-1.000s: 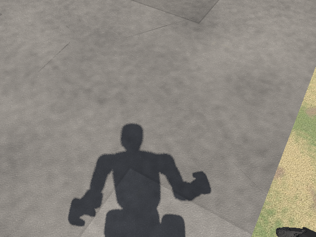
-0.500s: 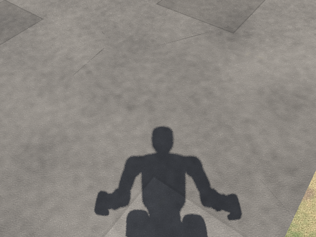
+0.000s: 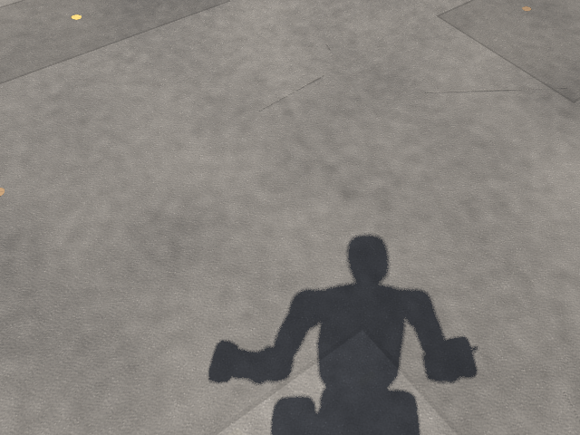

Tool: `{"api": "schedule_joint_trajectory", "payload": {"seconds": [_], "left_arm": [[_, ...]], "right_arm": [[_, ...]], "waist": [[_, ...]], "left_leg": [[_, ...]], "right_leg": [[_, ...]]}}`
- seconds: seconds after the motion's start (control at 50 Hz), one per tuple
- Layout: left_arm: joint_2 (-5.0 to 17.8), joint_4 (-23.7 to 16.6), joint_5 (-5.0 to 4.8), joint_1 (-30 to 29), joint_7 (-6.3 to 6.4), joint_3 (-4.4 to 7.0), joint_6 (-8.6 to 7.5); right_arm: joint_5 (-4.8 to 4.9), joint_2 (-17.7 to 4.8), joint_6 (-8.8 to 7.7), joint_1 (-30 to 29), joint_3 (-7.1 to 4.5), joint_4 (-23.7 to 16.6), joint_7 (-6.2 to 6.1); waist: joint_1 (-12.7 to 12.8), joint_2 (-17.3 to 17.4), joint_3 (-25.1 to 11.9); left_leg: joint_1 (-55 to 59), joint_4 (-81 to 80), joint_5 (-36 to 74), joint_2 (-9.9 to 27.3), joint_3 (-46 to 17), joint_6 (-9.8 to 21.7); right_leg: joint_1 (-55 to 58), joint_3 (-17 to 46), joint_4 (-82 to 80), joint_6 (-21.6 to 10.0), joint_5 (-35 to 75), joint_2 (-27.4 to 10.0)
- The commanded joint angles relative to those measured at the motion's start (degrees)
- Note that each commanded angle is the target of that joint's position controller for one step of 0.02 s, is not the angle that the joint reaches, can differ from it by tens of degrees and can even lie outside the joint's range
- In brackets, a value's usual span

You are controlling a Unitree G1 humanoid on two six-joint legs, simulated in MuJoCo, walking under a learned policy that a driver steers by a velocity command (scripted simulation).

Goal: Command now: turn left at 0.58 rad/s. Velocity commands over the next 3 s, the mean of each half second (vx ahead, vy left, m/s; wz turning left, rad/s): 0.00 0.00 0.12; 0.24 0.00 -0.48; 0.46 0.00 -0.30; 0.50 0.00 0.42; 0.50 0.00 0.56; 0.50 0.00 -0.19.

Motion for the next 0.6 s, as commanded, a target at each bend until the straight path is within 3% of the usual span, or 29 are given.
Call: {"api": "schedule_joint_trajectory", "payload": {"seconds": [0.02, 0.08, 0.1, 0.12, 0.14, 0.16, 0.18, 0.2, 0.22, 0.26, 0.28, 0.3, 0.34, 0.36, 0.4, 0.42, 0.44, 0.46, 0.48, 0.52, 0.56, 0.6], "left_arm": [[5.5, -4.5, -0.40, -0.8, -0.66, 1.43, -1.68], [5.1, -3.4, -0.25, 3.5, -1.54, 1.49, -2.40], [6.8, -3.5, 0.51, 4.0, -1.50, 1.86, -2.44], [9.8, -4.8, 1.58, 3.1, -1.21, 2.12, -2.07], [11.5, -4.3, 3.25, 2.6, -1.48, 2.34, -1.88], [8.9, -5.5, 2.46, 1.0, -1.44, 1.75, -2.16], [7.4, -5.7, 1.63, -0.6, -1.23, 1.28, -2.17], [6.6, -6.0, 0.93, -1.8, -1.13, 0.94, -2.11], [5.9, -5.8, 0.24, -2.3, -1.05, 0.58, -2.06], [2.9, -4.9, 0.49, -2.4, -1.29, -0.85, -1.79], [2.7, -4.7, 0.51, -2.6, -1.50, -0.98, -1.49], [4.0, -4.5, 0.28, -1.5, -1.57, -0.51, -1.02], [8.1, -4.1, -0.18, 1.9, -1.57, 0.72, -0.11], [9.0, -4.2, -0.69, 1.9, -1.52, 0.95, 0.18], [9.4, -4.3, -1.76, 3.0, -1.28, 1.15, 0.10], [8.2, -4.8, -1.20, 2.7, -1.39, 0.73, -0.43], [5.2, -6.0, -0.86, 2.5, -1.67, 0.04, -1.15], [4.8, -6.3, -0.82, 0.7, -1.72, -0.26, -1.41], [6.1, -6.6, -0.86, -0.1, -1.75, 0.31, -1.24], [7.4, -6.7, -1.07, -0.1, -1.54, 1.54, 0.05], [5.4, -6.3, -1.24, 1.9, -1.48, 1.36, 1.47], [3.8, -7.2, -1.19, 0.1, -2.05, 0.50, 1.93]], "right_arm": [[0.24, -10.1, -0.27, -1.7, -2.89, -4.6, 0.03], [0.89, -8.5, 0.34, -3.3, -2.21, -5.0, -0.25], [0.71, -6.8, 0.34, -1.4, -1.66, -4.7, -0.42], [-0.41, -3.5, 0.14, 1.7, -0.64, -4.5, -0.28], [0.11, -6.5, -0.49, -0.3, -1.73, -6.2, -0.37], [-0.52, -10.4, -0.83, 0.7, -2.97, -4.9, -0.53], [-0.06, -10.9, -0.66, 1.2, -3.47, -3.6, -0.41], [-0.04, -9.1, -0.08, 2.5, -3.24, -2.0, -0.63], [-0.19, -7.7, 0.35, 2.6, -2.87, -1.7, -0.69], [-0.54, -2.7, 0.45, 2.1, -1.14, -1.6, -0.30], [-0.84, -0.7, 0.25, 1.1, -0.29, -1.8, -0.07], [-0.90, 0.2, -0.08, -1.3, 0.18, -2.5, 0.08], [-0.01, -2.2, -0.50, -2.6, -0.69, -2.6, 0.09], [0.35, -3.0, -0.65, -1.1, -1.12, -1.9, 0.03], [0.01, -5.1, -1.04, 1.5, -1.78, -0.9, -0.28], [-0.58, -7.3, -1.09, 3.6, -2.28, -1.2, -0.76], [-1.27, -11.3, -0.77, 3.8, -3.44, -0.2, -1.01], [-1.63, -9.6, -0.58, 3.9, -3.35, -0.3, -0.73], [-1.80, -7.9, -0.69, 2.4, -2.85, -1.0, -0.77], [-1.70, -6.7, -1.63, 1.8, -2.29, -1.7, -1.28], [-0.72, -6.6, -2.41, -0.7, -2.30, -1.4, -1.35], [-0.23, -7.4, -2.23, 0.6, -2.74, -0.7, -1.27]], "waist": [[-0.2, 9.5, -6.3], [2.4, 8.9, -7.7], [1.9, 6.2, -8.3], [-0.6, -6.0, -9.0], [-0.8, -17.0, -4.9], [0.0, -11.4, -4.5], [-0.6, -8.3, -3.9], [-1.1, -6.4, -3.7], [-0.8, -6.4, -3.0], [-1.2, -7.1, -3.9], [-0.9, -8.8, -4.4], [0.8, -10.6, -4.2], [2.6, -11.8, -4.1], [1.8, -11.3, -4.0], [0.9, -9.6, -4.5], [0.3, -6.1, -6.7], [2.2, 5.6, -7.1], [0.3, 10.9, -6.5], [-0.2, 12.7, -4.9], [-1.0, 11.5, -3.2], [1.0, 8.1, -2.1], [-0.8, 8.5, -2.7]], "left_leg": [[7.1, -6.9, 7.5, 14.5, -19.6, 9.8], [6.5, -2.4, 11.0, 12.1, -18.5, 6.7], [3.1, 0.6, 4.8, 9.7, -16.4, 3.8], [-3.0, 11.9, -11.9, 3.1, -8.3, 0.2], [-11.0, 21.4, -26.0, -2.3, -0.7, -2.5], [-11.6, 31.7, -25.3, 0.5, -2.3, -4.5], [-12.2, 36.0, -21.9, 0.6, -2.2, -5.4], [-12.2, 37.8, -19.4, 0.8, -2.0, -6.6], [-12.9, 38.8, -17.0, 1.0, -2.2, -7.5], [-6.9, 29.8, -14.7, 3.2, 0.8, -8.6], [-3.9, 22.2, -14.6, 4.8, 4.0, -9.0], [-1.5, 16.0, -15.5, 4.8, 5.9, -9.2], [0.7, 7.4, -13.8, 3.3, 7.7, -9.1], [2.7, 1.1, -8.7, 2.8, 8.2, -8.3], [10.1, -7.7, 1.5, 3.8, 6.7, -5.3], [16.4, -5.7, 8.1, 8.8, 3.8, -3.3], [17.4, -3.0, 12.2, 14.0, -0.2, 0.9], [15.3, -5.7, 11.7, 18.0, -4.5, 5.4], [14.4, -7.6, 13.4, 22.1, -8.1, 8.5], [14.7, -8.0, 23.9, 26.3, -9.9, 12.1], [14.5, -7.0, 26.9, 24.4, -4.3, 10.1], [14.5, -10.1, 11.4, 22.3, -0.7, 8.9]], "right_leg": [[1.6, -0.2, -5.3, -0.8, -0.8, 1.2], [11.1, -2.2, -20.3, -2.8, 9.4, 0.5], [16.7, 1.2, -23.2, -4.6, 14.6, -4.3], [21.3, 12.4, -25.8, -9.1, 22.9, -15.6], [16.4, 23.5, -27.3, -18.9, 28.3, -22.8], [15.3, 22.6, -27.3, -21.4, 26.2, -23.1], [15.1, 17.6, -26.3, -19.3, 24.7, -19.9], [15.5, 13.4, -25.5, -17.0, 22.7, -16.7], [16.1, 11.9, -24.9, -16.7, 24.4, -15.9], [14.5, 6.9, -24.6, -15.5, 26.2, -11.8], [14.8, 5.4, -24.2, -14.8, 26.4, -10.1], [15.2, 5.5, -23.7, -14.8, 26.7, -9.3], [17.1, 9.1, -22.2, -15.9, 26.8, -10.3], [17.2, 10.6, -21.4, -15.8, 27.1, -10.5], [13.9, 12.7, -20.6, -13.4, 26.2, -10.0], [9.2, 11.7, -18.4, -10.8, 21.9, -8.9], [3.4, 3.8, -13.5, -7.4, 13.6, -2.9], [1.1, -1.3, -8.2, -4.8, 3.3, 0.5], [-1.8, -3.3, -2.1, -3.8, -4.3, 0.8], [-7.7, -2.6, 15.1, -2.2, -15.4, -0.5], [-9.1, -1.6, 16.9, -1.4, -12.0, -2.4], [-8.2, -5.0, 12.7, -1.1, -6.5, -3.3]]}}
Next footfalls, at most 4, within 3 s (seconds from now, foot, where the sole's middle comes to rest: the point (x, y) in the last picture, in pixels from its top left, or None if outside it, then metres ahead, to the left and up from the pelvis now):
0.10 right None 0.06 -0.14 -0.78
0.42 left None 0.01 0.12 -0.78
0.78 right None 0.02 -0.15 -0.78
1.24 left None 0.40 -0.04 -0.78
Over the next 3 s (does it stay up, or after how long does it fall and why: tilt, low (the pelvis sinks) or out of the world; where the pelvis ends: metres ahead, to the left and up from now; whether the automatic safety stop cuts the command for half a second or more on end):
stays up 1.13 -0.25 0.01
